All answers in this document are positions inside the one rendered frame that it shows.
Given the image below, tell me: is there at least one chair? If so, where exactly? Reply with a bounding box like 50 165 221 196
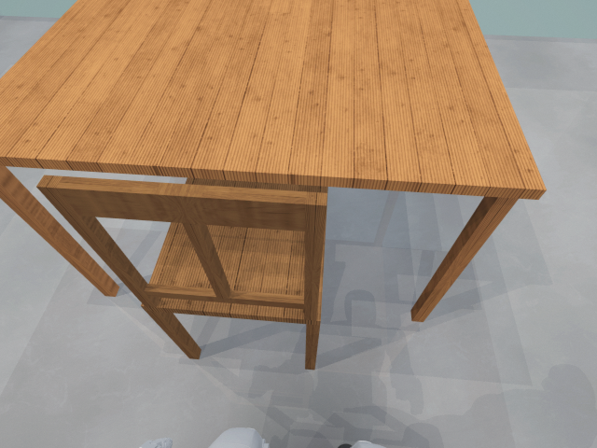
36 175 328 370

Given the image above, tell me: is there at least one table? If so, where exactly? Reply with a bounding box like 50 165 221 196
0 0 547 322

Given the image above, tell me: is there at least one robot left thigh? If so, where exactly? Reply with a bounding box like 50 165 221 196
208 427 269 448

